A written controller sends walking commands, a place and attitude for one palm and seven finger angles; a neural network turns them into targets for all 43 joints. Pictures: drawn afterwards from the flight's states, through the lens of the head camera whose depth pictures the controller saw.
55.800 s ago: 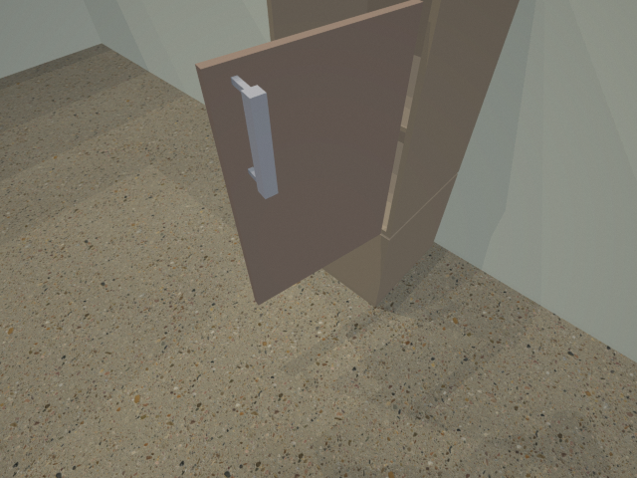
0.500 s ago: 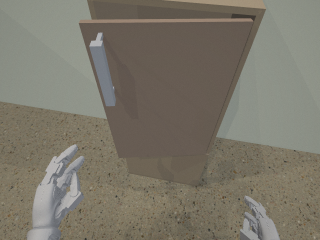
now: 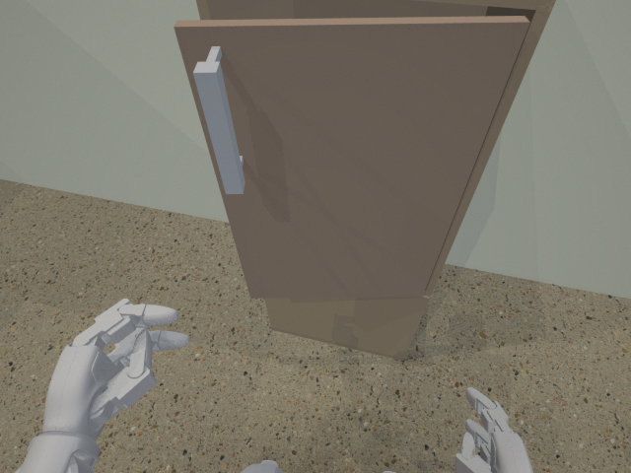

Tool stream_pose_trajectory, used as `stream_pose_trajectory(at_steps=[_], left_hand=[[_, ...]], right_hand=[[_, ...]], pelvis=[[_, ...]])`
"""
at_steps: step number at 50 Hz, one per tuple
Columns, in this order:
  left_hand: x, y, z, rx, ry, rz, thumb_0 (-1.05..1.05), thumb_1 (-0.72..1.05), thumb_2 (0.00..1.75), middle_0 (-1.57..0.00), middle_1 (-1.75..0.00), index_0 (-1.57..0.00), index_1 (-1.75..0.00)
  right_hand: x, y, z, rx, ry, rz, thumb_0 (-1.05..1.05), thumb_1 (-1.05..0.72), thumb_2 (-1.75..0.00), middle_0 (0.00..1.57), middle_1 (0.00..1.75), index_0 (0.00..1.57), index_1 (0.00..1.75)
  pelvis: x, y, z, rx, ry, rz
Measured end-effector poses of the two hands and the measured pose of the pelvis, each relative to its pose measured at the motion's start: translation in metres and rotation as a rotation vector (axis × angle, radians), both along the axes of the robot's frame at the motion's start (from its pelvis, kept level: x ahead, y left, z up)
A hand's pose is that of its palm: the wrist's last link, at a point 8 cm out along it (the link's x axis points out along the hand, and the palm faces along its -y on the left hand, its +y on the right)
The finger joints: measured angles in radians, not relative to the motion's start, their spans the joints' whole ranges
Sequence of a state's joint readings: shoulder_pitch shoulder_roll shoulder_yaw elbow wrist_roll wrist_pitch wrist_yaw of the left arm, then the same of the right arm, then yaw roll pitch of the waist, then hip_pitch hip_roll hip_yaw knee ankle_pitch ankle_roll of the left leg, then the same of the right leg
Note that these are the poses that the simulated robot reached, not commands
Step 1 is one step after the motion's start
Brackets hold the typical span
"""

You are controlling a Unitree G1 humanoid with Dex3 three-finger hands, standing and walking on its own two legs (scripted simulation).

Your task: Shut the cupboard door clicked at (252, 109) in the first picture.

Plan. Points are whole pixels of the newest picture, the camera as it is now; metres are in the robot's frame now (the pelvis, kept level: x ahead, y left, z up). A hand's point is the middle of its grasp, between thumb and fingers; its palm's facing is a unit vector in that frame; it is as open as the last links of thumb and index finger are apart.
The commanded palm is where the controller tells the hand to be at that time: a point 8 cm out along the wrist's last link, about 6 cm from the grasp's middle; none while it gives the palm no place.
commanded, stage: raise the hand and make a fist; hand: left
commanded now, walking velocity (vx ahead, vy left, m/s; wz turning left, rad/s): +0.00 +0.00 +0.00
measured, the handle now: (225, 125) +0.49 +0.15 +0.19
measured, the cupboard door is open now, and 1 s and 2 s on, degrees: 15 15 15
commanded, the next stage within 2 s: bring the fist close to the handle in 1.16 s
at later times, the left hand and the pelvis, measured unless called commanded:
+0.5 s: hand (110, 319) +0.23 +0.21 +0.15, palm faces +0.09 -1.00 -0.04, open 3.1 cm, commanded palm +0.20 +0.26 +0.16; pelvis +0.02 +0.02 +0.03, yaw +1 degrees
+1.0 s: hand (112, 285) +0.25 +0.20 +0.19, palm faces +0.10 -0.99 -0.03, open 3.1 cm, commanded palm +0.21 +0.25 +0.19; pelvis +0.01 +0.01 +0.04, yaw +0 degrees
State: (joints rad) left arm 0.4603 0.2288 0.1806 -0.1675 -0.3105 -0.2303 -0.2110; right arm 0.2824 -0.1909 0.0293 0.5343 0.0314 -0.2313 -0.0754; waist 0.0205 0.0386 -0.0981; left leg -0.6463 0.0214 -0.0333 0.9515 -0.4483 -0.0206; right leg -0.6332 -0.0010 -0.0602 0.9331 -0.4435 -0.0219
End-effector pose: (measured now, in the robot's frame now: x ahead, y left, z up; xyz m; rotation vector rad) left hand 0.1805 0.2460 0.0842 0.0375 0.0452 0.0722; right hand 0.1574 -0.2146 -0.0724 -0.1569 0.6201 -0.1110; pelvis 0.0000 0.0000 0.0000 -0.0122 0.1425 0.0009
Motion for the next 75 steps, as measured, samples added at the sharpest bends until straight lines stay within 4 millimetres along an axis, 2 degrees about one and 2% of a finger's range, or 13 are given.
stream_pose_trajectory(at_steps=[5,11,20,26,32,41,53,65,70,75], left_hand=[[0.0,0.011,0.014,0.013,-0.052,0.034,0.02,0.89,0.9,-0.81,-0.97,-0.81,-0.97],[0.006,0.012,0.025,0.008,-0.072,0.003,0.02,0.9,0.9,-0.92,-1.09,-0.92,-1.09],[0.019,0.019,0.054,0.011,-0.113,0.01,0.02,0.89,0.9,-1.09,-1.27,-1.09,-1.27],[0.024,0.02,0.073,0.016,-0.119,0.011,0.02,0.89,0.9,-1.19,-1.39,-1.2,-1.39],[0.031,0.02,0.09,0.022,-0.125,0.018,0.02,0.89,0.9,-1.26,-1.46,-1.26,-1.46],[0.044,0.017,0.117,0.028,-0.141,0.008,0.02,0.89,0.9,-1.29,-1.5,-1.29,-1.5],[0.036,0.007,0.104,0.004,-0.085,0.029,0.02,0.89,0.9,-1.3,-1.5,-1.3,-1.5],[0.034,0.006,0.11,0.017,-0.11,0.029,0.02,0.89,0.9,-1.3,-1.5,-1.3,-1.5],[0.041,0.0,0.11,0.003,-0.12,0.021,0.02,0.89,0.9,-1.3,-1.5,-1.3,-1.5],[0.057,-0.014,0.111,-0.004,-0.131,-0.006,0.02,0.89,0.9,-1.3,-1.5,-1.3,-1.5]], right_hand=[[-0.009,-0.008,0.005,-0.045,0.029,0.006,0.02,-0.9,-0.9,0.21,0.3,0.2,0.31],[0.003,-0.009,0.017,-0.08,-0.003,0.015,0.02,-0.9,-0.9,0.2,0.3,0.2,0.3],[0.037,0.015,0.042,-0.041,-0.113,0.064,0.02,-0.9,-0.9,0.2,0.3,0.2,0.3],[0.049,0.032,0.051,-0.007,-0.143,0.106,0.01,-0.9,-0.9,0.2,0.3,0.2,0.3],[0.05,0.035,0.054,0.008,-0.134,0.119,0.01,-0.9,-0.9,0.21,0.3,0.2,0.31],[0.043,0.022,0.056,0.001,-0.112,0.09,0.01,-0.9,-0.9,0.21,0.3,0.2,0.31],[0.035,0.002,0.062,-0.027,-0.111,0.057,0.02,-0.9,-0.9,0.2,0.3,0.2,0.3],[0.032,0.005,0.059,-0.013,-0.113,0.063,0.02,-0.9,-0.9,0.2,0.3,0.2,0.3],[0.032,0.008,0.057,-0.012,-0.114,0.068,0.02,-0.9,-0.9,0.2,0.3,0.2,0.3],[0.031,0.01,0.056,-0.01,-0.107,0.069,0.02,-0.9,-0.9,0.2,0.3,0.2,0.3]], pelvis=[[0.004,0.007,0.005,-0.002,-0.012,0.0],[0.007,0.015,0.011,-0.007,-0.033,0.004],[0.014,0.02,0.021,-0.008,-0.077,0.007],[0.017,0.02,0.028,-0.007,-0.107,0.011],[0.017,0.018,0.034,-0.003,-0.135,0.012],[0.016,0.013,0.042,0.004,-0.17,0.008],[0.011,0.006,0.044,0.008,-0.187,0.0],[0.01,0.004,0.045,0.007,-0.194,0.003],[0.008,0.006,0.044,0.007,-0.197,0.007],[0.007,0.007,0.044,0.009,-0.196,0.006]])
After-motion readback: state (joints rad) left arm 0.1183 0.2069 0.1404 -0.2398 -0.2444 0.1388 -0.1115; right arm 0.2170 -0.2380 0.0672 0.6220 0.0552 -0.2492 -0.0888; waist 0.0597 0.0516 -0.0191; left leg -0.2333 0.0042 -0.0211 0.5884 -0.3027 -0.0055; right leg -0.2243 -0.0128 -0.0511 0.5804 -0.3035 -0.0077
